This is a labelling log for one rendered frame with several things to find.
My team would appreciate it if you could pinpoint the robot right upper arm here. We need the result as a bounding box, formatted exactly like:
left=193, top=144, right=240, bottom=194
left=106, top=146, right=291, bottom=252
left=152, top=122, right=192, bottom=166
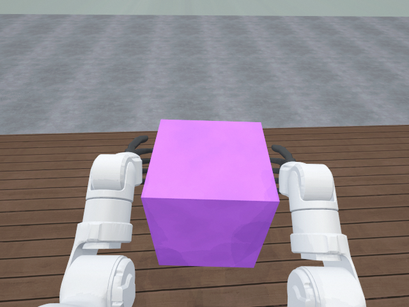
left=287, top=266, right=366, bottom=307

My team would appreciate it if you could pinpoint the robot right hand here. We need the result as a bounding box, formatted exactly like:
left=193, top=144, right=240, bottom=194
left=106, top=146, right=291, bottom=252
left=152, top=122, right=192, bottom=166
left=270, top=145, right=296, bottom=194

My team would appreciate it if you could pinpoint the left robot forearm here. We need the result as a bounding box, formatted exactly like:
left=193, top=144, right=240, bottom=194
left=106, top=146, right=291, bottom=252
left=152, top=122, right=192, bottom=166
left=59, top=152, right=142, bottom=303

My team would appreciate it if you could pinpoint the robot left upper arm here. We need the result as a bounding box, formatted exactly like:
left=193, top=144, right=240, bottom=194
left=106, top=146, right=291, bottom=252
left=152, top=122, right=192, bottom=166
left=39, top=255, right=135, bottom=307

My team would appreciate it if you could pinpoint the carton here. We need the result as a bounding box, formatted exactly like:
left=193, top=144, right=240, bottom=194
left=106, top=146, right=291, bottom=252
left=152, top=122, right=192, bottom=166
left=141, top=120, right=280, bottom=268

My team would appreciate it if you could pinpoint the right robot forearm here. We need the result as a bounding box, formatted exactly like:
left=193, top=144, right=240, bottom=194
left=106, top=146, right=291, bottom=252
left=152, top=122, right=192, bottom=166
left=279, top=162, right=366, bottom=306

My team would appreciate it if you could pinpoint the robot left hand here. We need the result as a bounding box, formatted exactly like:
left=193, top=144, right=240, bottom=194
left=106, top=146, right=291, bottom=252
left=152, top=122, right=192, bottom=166
left=125, top=136, right=153, bottom=184

